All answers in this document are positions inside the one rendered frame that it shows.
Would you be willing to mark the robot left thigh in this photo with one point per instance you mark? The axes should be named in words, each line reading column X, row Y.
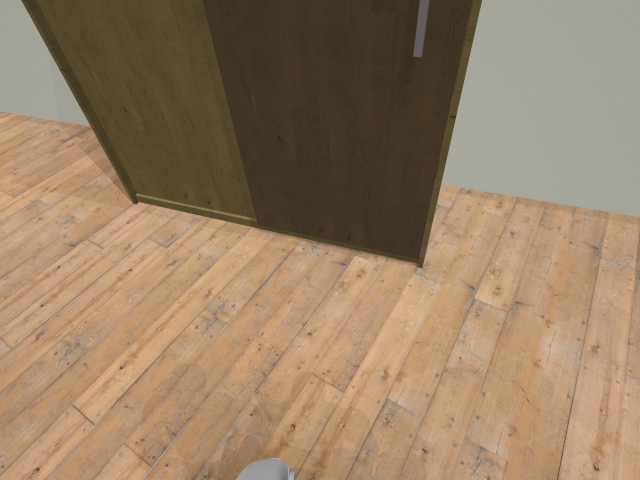
column 267, row 470

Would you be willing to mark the wardrobe door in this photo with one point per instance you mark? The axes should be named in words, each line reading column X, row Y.
column 339, row 127
column 150, row 72

